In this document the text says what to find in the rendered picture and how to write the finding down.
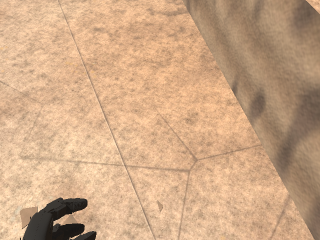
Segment left robot hand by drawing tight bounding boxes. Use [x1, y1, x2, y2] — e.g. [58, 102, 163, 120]
[20, 197, 97, 240]

